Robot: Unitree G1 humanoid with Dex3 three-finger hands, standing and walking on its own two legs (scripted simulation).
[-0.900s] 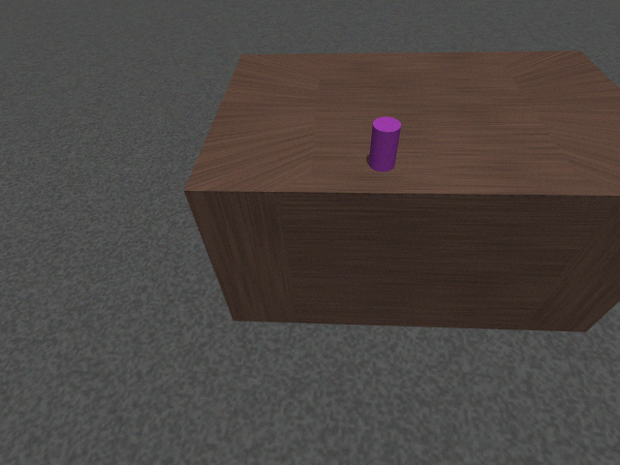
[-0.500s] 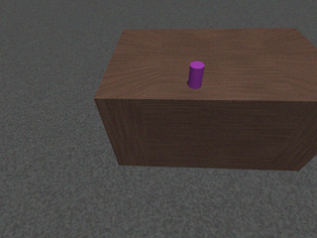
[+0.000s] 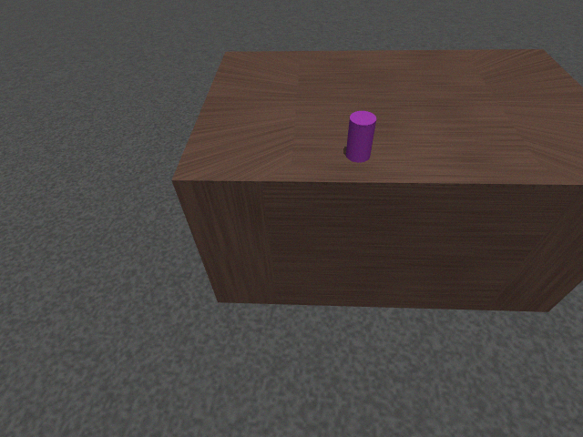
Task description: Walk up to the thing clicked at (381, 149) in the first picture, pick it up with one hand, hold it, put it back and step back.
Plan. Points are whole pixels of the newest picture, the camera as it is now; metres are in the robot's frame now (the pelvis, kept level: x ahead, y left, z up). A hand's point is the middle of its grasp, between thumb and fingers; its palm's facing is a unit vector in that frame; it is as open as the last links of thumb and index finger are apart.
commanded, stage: stand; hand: right
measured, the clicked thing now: (360, 137) +0.83 -0.14 -0.07
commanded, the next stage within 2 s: walk up in 0.22 s
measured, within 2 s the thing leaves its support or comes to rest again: neither
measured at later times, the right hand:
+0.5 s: hand out of the picture +0.13 -0.24 -0.15, palm faces -0.09 +0.92 -0.38, open 7.4 cm
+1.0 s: hand (444, 395) +0.23 -0.22 -0.18, palm faces +0.05 +0.95 -0.31, open 7.4 cm
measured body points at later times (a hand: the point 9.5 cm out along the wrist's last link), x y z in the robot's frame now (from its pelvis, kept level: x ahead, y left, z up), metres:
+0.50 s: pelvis +0.05 +0.03 -0.01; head +0.07 +0.04 +0.44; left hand +0.05 +0.36 -0.14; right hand +0.14 -0.29 -0.13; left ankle +0.10 +0.16 -0.74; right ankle +0.00 -0.12 -0.75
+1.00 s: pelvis +0.23 +0.04 -0.03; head +0.24 +0.02 +0.42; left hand +0.33 +0.36 -0.12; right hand +0.23 -0.27 -0.16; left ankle +0.13 +0.17 -0.75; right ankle +0.33 -0.07 -0.75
